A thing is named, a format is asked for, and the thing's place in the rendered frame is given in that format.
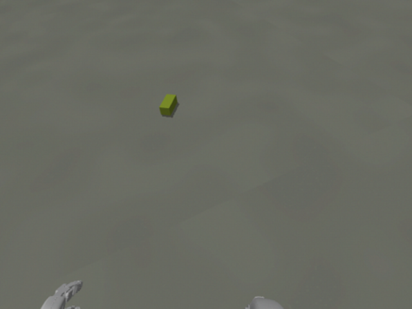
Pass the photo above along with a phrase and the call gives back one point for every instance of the left robot hand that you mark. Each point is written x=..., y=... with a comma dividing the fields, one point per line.
x=62, y=295

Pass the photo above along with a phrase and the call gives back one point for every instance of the carton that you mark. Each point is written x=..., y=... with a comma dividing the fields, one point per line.
x=168, y=104

